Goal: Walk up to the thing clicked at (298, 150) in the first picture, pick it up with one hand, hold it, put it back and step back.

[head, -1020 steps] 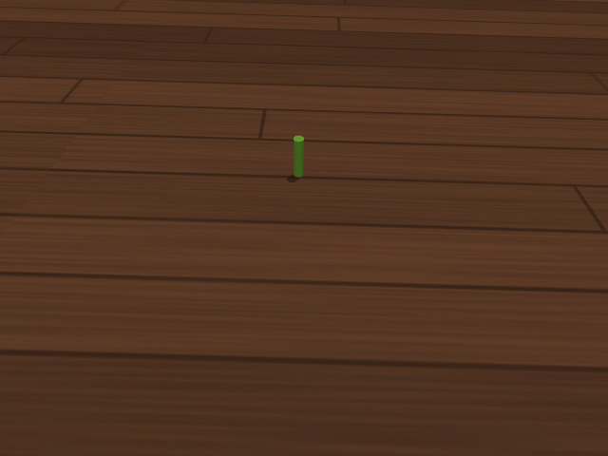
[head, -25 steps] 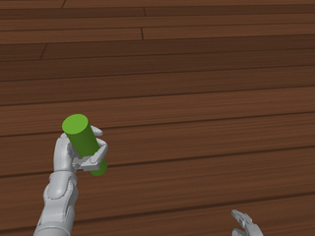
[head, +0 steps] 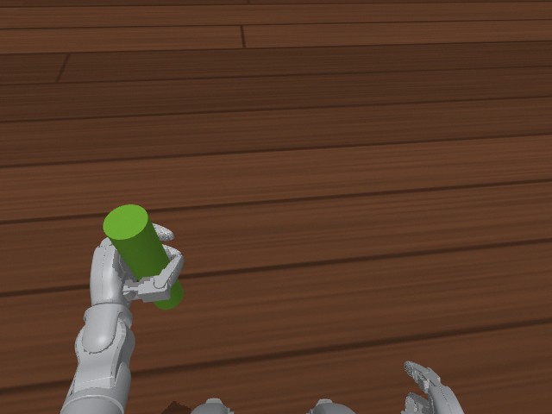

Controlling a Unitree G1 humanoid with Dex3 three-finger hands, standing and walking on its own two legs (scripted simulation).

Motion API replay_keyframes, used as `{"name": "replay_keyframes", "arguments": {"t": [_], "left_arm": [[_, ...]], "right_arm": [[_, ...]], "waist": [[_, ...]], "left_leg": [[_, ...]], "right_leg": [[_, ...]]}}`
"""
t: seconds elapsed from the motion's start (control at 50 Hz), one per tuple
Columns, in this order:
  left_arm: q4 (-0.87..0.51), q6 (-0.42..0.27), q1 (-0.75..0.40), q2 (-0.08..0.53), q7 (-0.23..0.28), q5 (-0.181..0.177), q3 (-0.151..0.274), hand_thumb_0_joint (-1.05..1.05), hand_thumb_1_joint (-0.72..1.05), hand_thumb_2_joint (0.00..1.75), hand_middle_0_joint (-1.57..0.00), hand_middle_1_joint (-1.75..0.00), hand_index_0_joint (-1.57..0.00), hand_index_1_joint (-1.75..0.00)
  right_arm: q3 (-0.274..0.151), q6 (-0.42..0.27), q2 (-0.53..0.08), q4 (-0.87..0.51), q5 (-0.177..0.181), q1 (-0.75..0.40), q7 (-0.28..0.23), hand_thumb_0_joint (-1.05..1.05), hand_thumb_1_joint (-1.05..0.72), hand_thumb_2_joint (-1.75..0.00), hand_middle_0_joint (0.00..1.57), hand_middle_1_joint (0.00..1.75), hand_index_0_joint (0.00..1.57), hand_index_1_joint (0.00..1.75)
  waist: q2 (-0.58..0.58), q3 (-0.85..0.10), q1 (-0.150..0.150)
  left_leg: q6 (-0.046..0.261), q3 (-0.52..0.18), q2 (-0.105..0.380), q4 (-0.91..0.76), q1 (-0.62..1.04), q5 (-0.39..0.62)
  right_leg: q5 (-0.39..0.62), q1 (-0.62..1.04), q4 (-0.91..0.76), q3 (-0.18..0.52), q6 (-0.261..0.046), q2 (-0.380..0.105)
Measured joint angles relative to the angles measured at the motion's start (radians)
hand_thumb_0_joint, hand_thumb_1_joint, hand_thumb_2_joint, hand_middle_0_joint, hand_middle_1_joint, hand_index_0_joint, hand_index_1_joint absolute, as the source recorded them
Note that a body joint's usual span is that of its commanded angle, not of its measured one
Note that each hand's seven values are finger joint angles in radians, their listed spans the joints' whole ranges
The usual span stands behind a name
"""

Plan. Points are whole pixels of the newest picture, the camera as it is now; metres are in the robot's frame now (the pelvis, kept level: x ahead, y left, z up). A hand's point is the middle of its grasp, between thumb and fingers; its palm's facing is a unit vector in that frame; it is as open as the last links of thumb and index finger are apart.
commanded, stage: crouch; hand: left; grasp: from the side
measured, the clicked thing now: (150, 265) +0.33 +0.18 +0.02
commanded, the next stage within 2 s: lower in 1.62 s
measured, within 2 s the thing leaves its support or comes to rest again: neither
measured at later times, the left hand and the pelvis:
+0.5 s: hand (176, 313) +0.34 +0.19 -0.22, palm faces +0.10 -1.00 +0.00, open 6.7 cm; pelvis -0.04 +0.00 -0.19, yaw -2 degrees
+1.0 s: hand (188, 336) +0.34 +0.20 -0.41, palm faces +0.10 -0.99 -0.02, open 6.7 cm; pelvis -0.09 +0.00 -0.36, yaw -4 degrees
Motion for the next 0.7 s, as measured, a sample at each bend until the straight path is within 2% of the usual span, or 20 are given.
{"name": "replay_keyframes", "arguments": {"t": [0.12, 0.28, 0.38, 0.48, 0.7], "left_arm": [[0.120, -0.117, -0.055, 0.019, -0.041, -0.002, 0.040, 0.01, 0.00, 1.10, -0.90, -1.07, -0.93, -1.08], [0.245, -0.262, -0.136, 0.053, -0.098, -0.014, 0.093, 0.01, 0.00, 1.11, -0.90, -1.07, -0.93, -1.08], [0.268, -0.291, -0.170, 0.071, -0.130, -0.023, 0.118, 0.01, 0.00, 1.11, -0.90, -1.07, -0.93, -1.08], [0.291, -0.306, -0.215, 0.074, -0.133, -0.026, 0.144, 0.02, 0.00, 1.11, -0.90, -1.07, -0.93, -1.08], [0.412, -0.351, -0.334, 0.124, -0.148, 0.016, 0.198, 0.02, 0.00, 1.11, -0.91, -1.07, -0.93, -1.08]], "right_arm": [[-0.009, -0.013, -0.015, -0.003, -0.014, -0.010, 0.019, 0.00, -0.89, -0.90, 0.20, 0.30, 0.20, 0.30], [-0.009, -0.019, -0.043, 0.001, -0.030, -0.017, 0.038, 0.00, -0.89, -0.90, 0.20, 0.30, 0.20, 0.30], [-0.005, -0.009, -0.046, 0.013, -0.040, -0.047, 0.043, 0.00, -0.90, -0.90, 0.20, 0.30, 0.20, 0.30], [-0.001, -0.004, -0.035, 0.023, -0.049, -0.085, 0.053, 0.00, -0.90, -0.91, 0.20, 0.30, 0.20, 0.30], [0.022, -0.007, -0.024, 0.037, -0.082, -0.134, 0.078, 0.00, -0.90, -0.91, 0.20, 0.30, 0.20, 0.30]], "waist": [[-0.011, -0.029, -0.012], [-0.011, -0.130, -0.029], [-0.003, -0.162, -0.029], [-0.001, -0.164, -0.023], [-0.016, -0.149, -0.040]], "left_leg": [[-0.002, -0.008, 0.002, 0.166, -0.209, -0.053], [-0.007, -0.027, 0.005, 0.505, -0.603, -0.171], [-0.003, -0.035, 0.006, 0.699, -0.810, -0.230], [0.001, -0.040, 0.005, 0.844, -0.977, -0.257], [0.001, -0.060, -0.002, 1.120, -1.282, -0.273]], "right_leg": [[-0.056, -0.209, 0.169, -0.002, -0.004, 0.000], [-0.174, -0.598, 0.504, -0.008, -0.004, 0.000], [-0.232, -0.802, 0.694, -0.008, -0.004, 0.000], [-0.257, -0.968, 0.837, -0.005, -0.002, 0.000], [-0.276, -1.266, 1.110, -0.010, -0.002, -0.003]]}}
